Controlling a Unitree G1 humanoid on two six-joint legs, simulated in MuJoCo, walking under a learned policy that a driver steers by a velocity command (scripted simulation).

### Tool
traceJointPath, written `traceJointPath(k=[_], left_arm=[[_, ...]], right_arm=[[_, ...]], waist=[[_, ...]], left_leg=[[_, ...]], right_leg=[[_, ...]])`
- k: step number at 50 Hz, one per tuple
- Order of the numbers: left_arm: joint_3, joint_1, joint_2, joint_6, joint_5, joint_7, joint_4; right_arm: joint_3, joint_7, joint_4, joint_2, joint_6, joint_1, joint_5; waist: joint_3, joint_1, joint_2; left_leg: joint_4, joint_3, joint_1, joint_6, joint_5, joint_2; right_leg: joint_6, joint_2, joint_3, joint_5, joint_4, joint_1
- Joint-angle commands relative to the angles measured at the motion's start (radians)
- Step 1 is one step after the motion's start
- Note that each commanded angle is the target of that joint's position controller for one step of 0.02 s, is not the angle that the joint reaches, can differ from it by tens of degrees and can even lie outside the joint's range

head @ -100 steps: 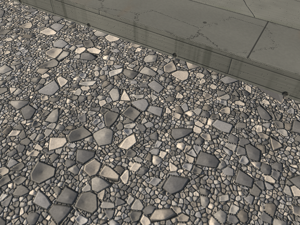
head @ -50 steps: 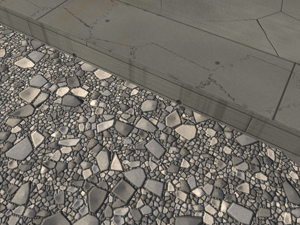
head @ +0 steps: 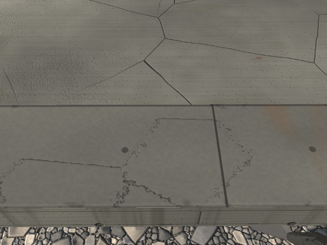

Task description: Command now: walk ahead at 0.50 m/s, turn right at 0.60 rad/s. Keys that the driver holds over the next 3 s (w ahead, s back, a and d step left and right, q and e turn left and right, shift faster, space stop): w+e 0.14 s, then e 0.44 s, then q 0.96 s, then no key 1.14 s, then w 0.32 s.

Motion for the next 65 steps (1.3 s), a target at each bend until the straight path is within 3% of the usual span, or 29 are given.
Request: traceJointPath(k=[1,3,6,10,13,17,20,21,22,23,24,26,30,35,37,40,41,42,43,44,46,50,53,54,56,57,59,62,65], left_arm=[[0.019,-0.048,0.146,-0.015,0.002,0.003,-0.105],[0.023,-0.093,0.115,-0.010,0.012,-0.005,-0.126],[0.012,-0.094,0.055,0.007,0.004,-0.010,-0.149],[0.007,-0.160,0.046,0.011,0.016,-0.013,-0.193],[-0.001,-0.240,0.025,0.009,0.020,-0.032,-0.217],[0.013,-0.281,0.057,0.017,0.019,-0.063,-0.253],[0.053,-0.108,0.128,0.009,0.028,-0.067,-0.214],[0.076,-0.017,0.192,0.007,0.030,-0.051,-0.193],[0.085,-0.036,0.300,0.014,0.040,-0.027,-0.213],[0.067,-0.043,0.273,0.008,0.056,-0.032,-0.263],[0.058,-0.081,0.222,0.008,0.051,-0.038,-0.274],[0.037,-0.175,0.163,0.019,0.016,-0.028,-0.272],[0.035,-0.239,0.172,0.033,0.045,-0.009,-0.274],[-0.003,-0.252,0.086,0.046,0.061,0.002,-0.235],[-0.023,-0.227,0.042,0.049,0.075,-0.008,-0.190],[-0.028,-0.173,0.052,0.049,0.063,-0.007,-0.144],[-0.024,-0.152,0.065,0.047,0.060,0.000,-0.140],[-0.019,-0.100,0.072,0.043,0.068,0.002,-0.138],[-0.015,-0.151,0.065,0.041,0.067,0.010,-0.148],[-0.008,-0.214,0.076,0.044,0.059,0.017,-0.157],[-0.004,-0.247,0.055,0.059,0.054,0.024,-0.159],[0.008,-0.219,0.040,0.055,0.048,0.014,-0.160],[0.026,-0.195,0.057,0.051,0.049,0.011,-0.156],[0.033,-0.173,0.073,0.053,0.050,0.013,-0.152],[0.037,-0.140,0.101,0.051,0.056,0.019,-0.154],[0.026,-0.139,0.086,0.041,0.066,0.025,-0.171],[0.023,-0.223,0.091,0.028,0.056,0.034,-0.188],[0.024,-0.261,0.114,0.042,0.050,0.048,-0.182],[0.036,-0.235,0.148,0.063,0.045,0.048,-0.177]], right_arm=[[-0.039,-0.010,-0.021,-0.123,0.013,0.192,0.003],[-0.026,-0.013,-0.007,-0.096,0.018,0.147,-0.011],[-0.033,-0.012,0.016,-0.116,0.008,0.150,0.002],[-0.043,-0.028,0.026,-0.159,0.019,0.137,0.002],[-0.044,-0.045,0.025,-0.181,0.042,0.133,0.008],[-0.051,-0.049,0.028,-0.214,0.065,0.151,0.032],[-0.055,-0.059,0.009,-0.214,0.084,0.117,0.052],[-0.041,-0.057,-0.003,-0.179,0.082,0.161,0.032],[-0.003,-0.041,-0.035,-0.058,0.076,0.259,-0.040],[0.004,-0.025,-0.033,-0.112,0.064,0.289,-0.017],[-0.015,-0.017,-0.041,-0.181,0.068,0.190,0.016],[-0.014,-0.038,-0.045,-0.170,0.093,0.131,0.005],[-0.007,-0.057,-0.040,-0.136,0.127,0.181,-0.003],[0.016,-0.049,-0.026,-0.078,0.144,0.184,0.003],[0.023,-0.040,-0.025,-0.059,0.149,0.172,0.004],[0.020,-0.027,-0.059,-0.080,0.138,0.127,-0.012],[0.013,-0.026,-0.081,-0.136,0.136,0.113,-0.022],[0.000,-0.029,-0.097,-0.200,0.136,0.108,-0.019],[-0.006,-0.024,-0.089,-0.181,0.131,0.099,-0.015],[0.002,-0.020,-0.097,-0.147,0.123,0.084,-0.020],[-0.003,-0.021,-0.102,-0.147,0.113,0.104,-0.011],[-0.021,-0.037,-0.139,-0.154,0.120,0.136,0.006],[-0.025,-0.043,-0.182,-0.137,0.130,0.143,0.012],[-0.023,-0.045,-0.199,-0.122,0.133,0.139,0.015],[-0.021,-0.048,-0.225,-0.101,0.143,0.148,0.018],[-0.043,-0.046,-0.222,-0.149,0.152,0.155,0.022],[-0.050,-0.045,-0.211,-0.133,0.172,0.169,0.036],[-0.024,-0.037,-0.233,-0.071,0.186,0.119,0.023],[-0.012,-0.011,-0.261,-0.065,0.178,0.090,0.030]], waist=[[-0.124,-0.124,0.109],[-0.038,-0.083,0.112],[-0.020,-0.066,0.123],[-0.008,-0.058,0.107],[-0.018,-0.082,0.115],[-0.042,-0.080,0.141],[-0.121,0.021,0.119],[-0.170,0.055,0.015],[-0.236,-0.055,-0.273],[-0.467,-0.022,-0.212],[-0.417,0.012,-0.073],[-0.230,-0.038,0.021],[-0.184,-0.097,-0.063],[-0.234,-0.065,-0.101],[-0.186,-0.047,-0.142],[-0.069,-0.051,-0.092],[-0.033,-0.026,-0.028],[-0.027,0.022,0.126],[-0.002,0.005,0.232],[0.031,-0.009,0.231],[0.025,-0.028,0.244],[-0.018,-0.041,0.187],[-0.038,-0.045,0.065],[-0.046,-0.044,-0.012],[-0.111,-0.033,-0.224],[-0.127,-0.023,-0.176],[-0.100,-0.070,-0.048],[-0.084,-0.058,-0.062],[-0.135,-0.034,-0.114]], left_leg=[[-0.243,-0.489,0.566,0.165,-0.221,0.381],[-0.295,-0.319,0.385,0.148,-0.032,0.317],[-0.351,-0.177,0.326,0.165,0.099,0.299],[-0.333,-0.004,0.335,0.170,0.471,0.293],[-0.299,0.123,0.319,0.134,0.523,0.253],[-0.203,0.138,0.411,0.103,0.560,0.287],[0.099,0.171,0.411,0.054,0.665,0.254],[0.337,0.185,0.234,-0.003,0.440,0.189],[0.694,0.189,-0.150,-0.074,-0.527,0.058],[0.892,-0.048,-0.242,-0.082,-0.607,0.005],[0.884,-0.110,-0.261,-0.072,-0.491,0.050],[0.737,-0.097,-0.250,-0.079,-0.356,0.107],[0.572,-0.053,-0.068,-0.094,-0.283,0.067],[0.377,-0.019,0.121,-0.109,-0.183,0.086],[0.293,-0.005,0.194,-0.096,-0.192,0.085],[0.001,0.007,0.237,-0.036,-0.097,0.063],[-0.034,-0.091,0.208,-0.001,0.022,0.130],[-0.071,-0.192,0.198,0.061,0.105,0.213],[-0.172,-0.299,0.059,0.123,-0.053,0.258],[-0.206,-0.318,0.011,0.115,-0.124,0.248],[-0.191,-0.311,0.030,0.088,-0.120,0.221],[-0.122,-0.320,0.076,0.086,-0.075,0.191],[-0.013,-0.274,0.018,0.052,-0.087,0.123],[0.073,-0.219,-0.028,0.023,-0.114,0.080],[0.450,-0.042,-0.118,-0.053,-0.407,-0.005],[0.725,-0.050,-0.157,-0.085,-0.544,0.021],[0.817,-0.100,-0.187,-0.093,-0.442,0.088],[0.598,-0.011,-0.100,-0.099,-0.327,0.095],[0.340,0.045,0.033,-0.077,-0.325,0.082]], right_leg=[[0.018,-0.122,-0.037,0.087,0.330,-0.529],[0.014,-0.178,-0.049,0.164,0.255,-0.459],[0.021,-0.202,-0.080,0.210,0.200,-0.446],[0.056,-0.190,-0.120,0.340,0.028,-0.461],[0.053,-0.157,-0.192,0.496,-0.172,-0.350],[0.010,-0.120,-0.222,0.449,-0.318,-0.277],[-0.067,-0.032,-0.268,0.453,-0.500,-0.059],[-0.114,-0.077,-0.172,0.759,-0.536,0.165],[-0.254,-0.348,0.178,1.369,-0.394,0.458],[-0.414,-0.488,0.447,1.255,-0.472,0.539],[-0.365,-0.423,0.351,1.088,-0.514,0.459],[-0.263,-0.330,0.223,0.795,-0.573,0.207],[-0.235,-0.257,0.117,0.789,-0.619,-0.055],[-0.192,-0.232,0.024,0.576,-0.618,-0.118],[-0.174,-0.243,0.031,0.340,-0.635,-0.147],[-0.092,-0.196,0.025,0.093,-0.615,-0.146],[-0.043,-0.155,0.002,0.067,-0.544,-0.149],[0.000,-0.085,-0.075,0.063,-0.466,-0.164],[0.039,-0.053,-0.152,0.176,-0.418,-0.064],[0.041,-0.056,-0.149,0.233,-0.395,-0.026],[0.040,-0.053,-0.157,0.262,-0.386,-0.005],[0.022,-0.060,-0.163,0.299,-0.394,0.002],[-0.013,-0.112,-0.133,0.337,-0.448,0.057],[-0.047,-0.163,-0.079,0.348,-0.505,0.089],[-0.229,-0.431,0.174,0.516,-0.650,0.138],[-0.309,-0.512,0.218,0.665,-0.660,0.123],[-0.252,-0.449,0.074,0.585,-0.643,0.083],[-0.185,-0.338,-0.126,0.576,-0.635,0.037],[-0.189,-0.355,-0.189,0.654,-0.595,0.071]])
